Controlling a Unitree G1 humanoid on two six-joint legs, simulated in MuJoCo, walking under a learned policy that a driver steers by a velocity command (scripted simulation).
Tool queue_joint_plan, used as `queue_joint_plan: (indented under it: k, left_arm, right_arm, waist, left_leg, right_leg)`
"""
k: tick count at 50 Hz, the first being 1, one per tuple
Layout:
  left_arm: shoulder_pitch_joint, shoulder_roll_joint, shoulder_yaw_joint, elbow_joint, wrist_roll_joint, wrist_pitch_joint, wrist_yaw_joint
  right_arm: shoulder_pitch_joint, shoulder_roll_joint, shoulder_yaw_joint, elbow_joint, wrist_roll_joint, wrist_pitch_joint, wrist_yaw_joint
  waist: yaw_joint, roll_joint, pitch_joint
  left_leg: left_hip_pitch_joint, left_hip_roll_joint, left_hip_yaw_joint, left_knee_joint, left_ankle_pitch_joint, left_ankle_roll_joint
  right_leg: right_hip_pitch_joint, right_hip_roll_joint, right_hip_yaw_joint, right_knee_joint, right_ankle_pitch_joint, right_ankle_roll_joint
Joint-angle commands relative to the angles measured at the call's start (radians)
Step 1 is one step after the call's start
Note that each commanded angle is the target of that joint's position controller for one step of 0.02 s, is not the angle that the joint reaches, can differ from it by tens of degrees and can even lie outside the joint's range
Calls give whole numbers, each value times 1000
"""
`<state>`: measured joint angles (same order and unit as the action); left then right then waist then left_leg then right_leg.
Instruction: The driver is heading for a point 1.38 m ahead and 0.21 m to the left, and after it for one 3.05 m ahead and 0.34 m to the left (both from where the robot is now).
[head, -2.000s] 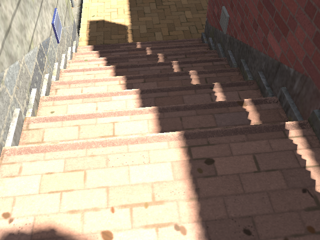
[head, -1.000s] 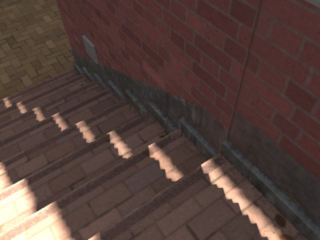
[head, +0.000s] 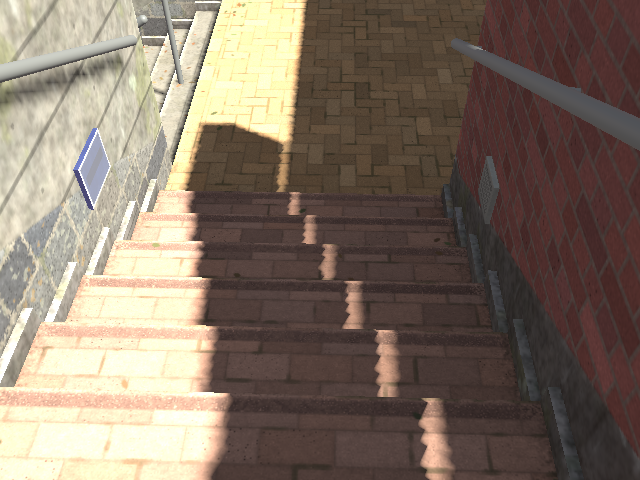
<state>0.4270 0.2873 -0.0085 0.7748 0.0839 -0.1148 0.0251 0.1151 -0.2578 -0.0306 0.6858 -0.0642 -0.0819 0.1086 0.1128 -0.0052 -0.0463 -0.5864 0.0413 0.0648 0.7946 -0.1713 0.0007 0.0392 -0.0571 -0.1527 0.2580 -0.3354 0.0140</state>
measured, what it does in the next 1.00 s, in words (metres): goes down, turning left: left foot, then right foot 0.15 m lower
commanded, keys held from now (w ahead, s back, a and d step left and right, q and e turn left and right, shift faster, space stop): w+q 0.38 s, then w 0.62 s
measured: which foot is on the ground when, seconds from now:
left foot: up 0.00-0.06, down 0.08-0.56, up 0.58-1.00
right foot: down 0.00-0.10, up 0.12-0.52, down 0.54-1.00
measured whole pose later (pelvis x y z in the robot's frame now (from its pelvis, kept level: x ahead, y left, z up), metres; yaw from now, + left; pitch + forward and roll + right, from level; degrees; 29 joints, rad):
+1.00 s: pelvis +0.50 +0.14 -0.23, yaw +20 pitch +1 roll -4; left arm 0.63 0.17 -0.03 1.03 0.09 -0.10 -0.03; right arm 0.04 -0.23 0.07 0.79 -0.11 -0.04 0.09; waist 0.17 0.05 -0.03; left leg -0.64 0.13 -0.03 0.54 0.44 0.03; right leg -0.14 0.04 -0.05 0.88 -0.76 -0.02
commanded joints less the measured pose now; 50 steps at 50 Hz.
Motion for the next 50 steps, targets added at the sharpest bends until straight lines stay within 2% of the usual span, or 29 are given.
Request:
queue_joint_plan:
  k: [1,3,4,5,6,7,8,10,12,15,17,20,25,27,28,29,30,31,32,34,37,39,40,41,42,44,46,48,50]
  left_arm:
    - [-137,197,52,-96,36,-8,-8]
    - [-156,208,54,-69,-24,-11,-18]
    - [-21,192,46,-16,8,-8,-37]
    - [77,59,10,2,53,-1,-70]
    - [88,0,-15,-54,31,-25,-97]
    - [-185,47,-2,-126,-39,-36,-101]
    - [-280,102,14,-151,-41,-35,-81]
    - [-188,102,1,-118,5,-16,-46]
    - [-176,65,-13,-114,3,18,-42]
    - [-230,-12,-47,-95,38,47,-79]
    - [-263,-12,-54,-108,17,46,-93]
    - [-334,-16,-48,-189,3,71,-118]
    - [-385,26,-35,-136,12,77,-71]
    - [-80,94,20,-19,-4,54,-66]
    - [247,137,54,67,-6,33,-78]
    - [289,168,62,65,-18,40,-117]
    - [270,171,66,44,12,53,-121]
    - [117,185,85,25,18,60,-99]
    - [56,71,48,28,13,51,-98]
    - [-125,-130,-23,11,21,14,-79]
    - [-71,-19,10,87,-39,-31,-56]
    - [5,79,37,133,21,-33,-72]
    - [-28,104,45,122,24,-36,-76]
    - [-19,45,33,158,26,-38,-62]
    - [93,19,27,176,-11,-35,-38]
    - [283,-54,2,237,-5,-19,-9]
    - [305,-41,-9,246,10,14,-36]
    - [181,-10,-4,204,26,16,-68]
    - [189,24,7,212,-9,5,-57]
  right_arm:
    - [63,-96,-34,-61,-8,-34,-7]
    - [154,-147,-62,-33,39,-44,-22]
    - [242,-198,-90,-10,22,-49,-53]
    - [406,-270,-108,45,1,-46,-99]
    - [553,-270,-89,55,-7,-50,-94]
    - [556,-248,-96,103,2,-66,-72]
    - [438,-183,-74,101,29,-73,-57]
    - [265,-75,-24,79,11,-60,-31]
    - [166,-70,-9,55,-9,-41,-27]
    - [276,-34,13,114,-32,-68,-74]
    - [325,-53,16,140,-22,-64,-89]
    - [373,-125,15,157,-33,-45,-53]
    - [488,-97,30,211,17,-28,-58]
    - [436,-118,37,185,15,-15,-30]
    - [430,-89,50,184,-20,-17,14]
    - [701,32,66,254,-9,-17,29]
    - [632,-22,62,184,9,-17,34]
    - [473,-63,57,75,14,-23,18]
    - [307,-96,48,64,5,-19,-14]
    - [285,-32,74,94,-35,1,-37]
    - [200,-22,61,105,-60,36,-13]
    - [246,30,81,111,-64,39,8]
    - [258,11,73,104,-59,37,7]
    - [153,-5,77,71,-45,28,-3]
    - [68,-34,67,51,-60,23,-17]
    - [-73,-7,84,53,-52,23,-32]
    - [-159,25,96,48,-43,27,-22]
    - [-145,-38,80,35,-45,37,-17]
    - [-188,-58,79,34,-45,37,-17]
  waist:
    - [-126,-145,59]
    - [-207,-61,28]
    - [-198,3,-35]
    - [-199,174,-199]
    - [-220,154,-322]
    - [-319,94,-30]
    - [-270,49,42]
    - [-112,4,16]
    - [-56,31,70]
    - [-129,-12,50]
    - [-162,-4,23]
    - [-167,41,91]
    - [-251,52,167]
    - [-90,-13,92]
    - [43,-84,-48]
    - [-57,-277,-333]
    - [-7,-144,-278]
    - [16,-116,-126]
    - [8,50,44]
    - [-133,76,160]
    - [-96,-54,137]
    - [-122,-27,121]
    - [-148,-22,116]
    - [-111,-4,135]
    - [-30,-15,123]
    - [59,17,152]
    - [55,-22,170]
    - [4,-53,196]
    - [35,-5,227]
  left_leg:
    - [133,-43,15,128,63,79]
    - [383,-132,111,-206,-53,110]
    - [616,-173,90,-199,69,146]
    - [948,10,-239,-149,487,343]
    - [1148,228,-666,-263,680,533]
    - [959,254,-753,-383,368,442]
    - [806,248,-678,-358,202,391]
    - [467,197,-543,-367,259,377]
    - [225,159,-499,-451,213,362]
    - [154,4,-337,-354,31,267]
    - [32,-90,-231,-237,-60,227]
    - [-221,-79,-308,-200,-251,248]
    - [308,-22,-544,101,-251,240]
    - [227,-81,-465,410,-10,183]
    - [-85,-132,-364,731,128,109]
    - [-373,-223,-219,1206,-597,27]
    - [-598,-200,-195,1416,-608,3]
    - [-836,-101,-246,1338,-423,-15]
    - [-824,-40,-266,1180,-242,-4]
    - [-463,123,-305,643,120,46]
    - [-116,105,-95,211,259,36]
    - [79,54,-63,273,351,34]
    - [90,40,-65,251,340,41]
    - [-145,120,-233,120,508,25]
    - [-402,111,-206,-38,550,14]
    - [-620,142,-235,-236,674,-5]
    - [-205,83,-85,-278,768,31]
    - [106,57,-39,-172,665,36]
    - [17,85,-85,-356,537,34]
  right_leg:
    - [-137,-233,47,68,712,-186]
    - [-196,-164,-59,293,846,-144]
    - [-289,-122,-46,535,759,-104]
    - [-559,-5,-3,944,-16,-13]
    - [-798,99,192,1192,-319,28]
    - [-1066,95,336,1273,-225,13]
    - [-1106,39,347,1277,-137,14]
    - [-891,-17,329,1141,9,21]
    - [-801,-45,292,993,-4,32]
    - [-745,-57,289,717,513,9]
    - [-568,-17,220,468,827,-7]
    - [-263,34,141,465,728,0]
    - [-481,-5,233,37,624,-11]
    - [-98,-5,146,-32,698,-58]
    - [377,-92,198,202,809,-170]
    - [739,-341,439,462,1256,-436]
    - [683,-400,583,430,1239,-494]
    - [546,-484,764,256,499,-475]
    - [266,-400,698,130,165,-409]
    - [-279,-262,497,-5,220,-357]
    - [-556,-90,303,-18,131,-335]
    - [-668,-97,289,76,251,-327]
    - [-655,-111,283,95,306,-326]
    - [-415,-158,365,174,194,-310]
    - [-114,-169,394,240,150,-326]
    - [103,-179,472,386,71,-308]
    - [-291,-110,394,335,-28,-291]
    - [-582,-97,367,313,-119,-269]
    - [-364,-120,386,417,-43,-229]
